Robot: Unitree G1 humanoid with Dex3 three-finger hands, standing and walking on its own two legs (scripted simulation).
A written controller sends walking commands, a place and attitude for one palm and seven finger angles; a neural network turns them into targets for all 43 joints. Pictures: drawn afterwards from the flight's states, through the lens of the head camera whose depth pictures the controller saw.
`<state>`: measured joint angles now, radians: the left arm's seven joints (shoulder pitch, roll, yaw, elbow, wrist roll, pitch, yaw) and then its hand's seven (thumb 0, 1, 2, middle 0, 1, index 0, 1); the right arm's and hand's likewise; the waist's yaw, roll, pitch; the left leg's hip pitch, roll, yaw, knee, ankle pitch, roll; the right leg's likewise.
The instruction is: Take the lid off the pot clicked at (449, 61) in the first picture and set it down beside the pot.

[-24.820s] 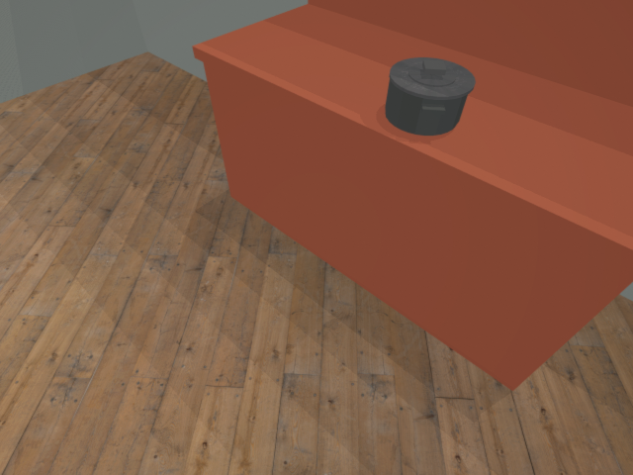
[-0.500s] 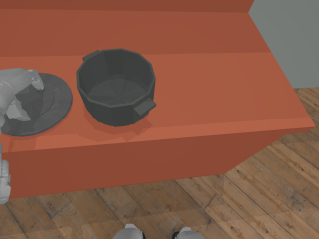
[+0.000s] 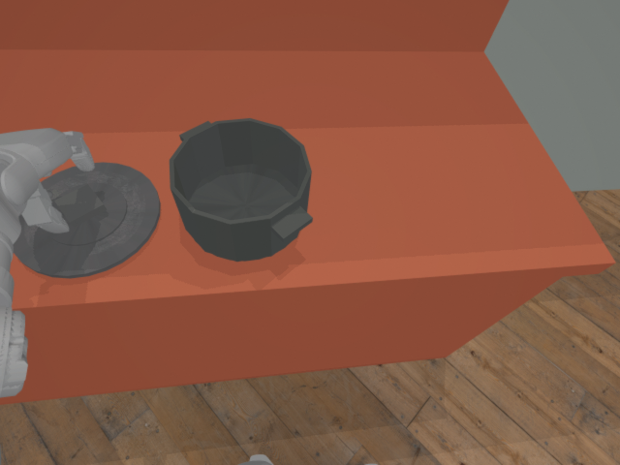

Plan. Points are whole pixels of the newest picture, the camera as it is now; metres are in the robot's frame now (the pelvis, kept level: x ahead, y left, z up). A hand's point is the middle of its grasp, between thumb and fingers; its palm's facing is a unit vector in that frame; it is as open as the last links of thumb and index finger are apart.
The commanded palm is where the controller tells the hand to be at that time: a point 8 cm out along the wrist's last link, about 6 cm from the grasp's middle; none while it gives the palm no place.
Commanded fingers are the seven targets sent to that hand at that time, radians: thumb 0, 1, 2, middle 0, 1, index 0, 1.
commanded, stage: raise the empty hand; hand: left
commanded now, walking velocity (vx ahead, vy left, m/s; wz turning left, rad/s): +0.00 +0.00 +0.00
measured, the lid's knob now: (81, 205) +0.47 +0.33 +0.00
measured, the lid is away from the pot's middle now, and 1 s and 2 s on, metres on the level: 0.24 0.24 0.24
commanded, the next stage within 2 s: draw the hand back to the body in 0.84 s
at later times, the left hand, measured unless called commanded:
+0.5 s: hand (19, 160) +0.45 +0.34 +0.11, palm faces -0.36 -0.10 -0.93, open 11.0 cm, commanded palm +0.46 +0.32 +0.18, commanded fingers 0.00 0.00 0.61 -0.34 -0.88 -0.34 -0.88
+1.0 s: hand (3, 142) +0.45 +0.34 +0.15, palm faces -0.35 -0.09 -0.93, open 11.0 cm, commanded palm +0.44 +0.32 +0.21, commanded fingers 0.00 0.00 0.61 -0.34 -0.88 -0.34 -0.88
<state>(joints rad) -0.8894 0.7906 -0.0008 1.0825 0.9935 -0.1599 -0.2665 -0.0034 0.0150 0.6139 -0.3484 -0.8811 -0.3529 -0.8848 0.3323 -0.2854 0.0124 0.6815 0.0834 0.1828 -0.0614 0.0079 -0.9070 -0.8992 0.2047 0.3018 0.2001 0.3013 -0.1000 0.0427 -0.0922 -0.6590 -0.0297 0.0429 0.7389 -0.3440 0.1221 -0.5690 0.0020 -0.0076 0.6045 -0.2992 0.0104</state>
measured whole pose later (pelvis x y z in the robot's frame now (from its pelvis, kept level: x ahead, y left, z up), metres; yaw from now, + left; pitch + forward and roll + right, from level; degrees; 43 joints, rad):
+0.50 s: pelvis +0.01 +0.01 +0.01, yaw +1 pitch +13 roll -5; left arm -0.94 0.80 -0.02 1.00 0.97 -0.15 -0.35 0.00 0.01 0.61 -0.35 -0.88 -0.35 -0.88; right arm 0.33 -0.29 0.00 0.67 0.08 0.18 -0.05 0.01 -0.91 -0.90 0.20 0.30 0.20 0.30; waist -0.09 0.04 -0.07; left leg -0.56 -0.06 0.03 0.64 -0.31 0.14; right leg -0.46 -0.02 -0.01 0.50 -0.26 -0.01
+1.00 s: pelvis +0.01 +0.01 +0.02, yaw +2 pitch +11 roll -4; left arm -1.00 0.78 -0.07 0.98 0.96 -0.11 -0.40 0.00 0.01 0.61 -0.35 -0.88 -0.35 -0.89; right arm 0.30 -0.28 0.01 0.66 0.08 0.17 -0.04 0.01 -0.91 -0.90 0.20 0.30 0.20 0.30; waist -0.07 0.04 -0.06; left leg -0.50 -0.08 0.03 0.58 -0.28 0.14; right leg -0.40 -0.03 0.00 0.46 -0.25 -0.01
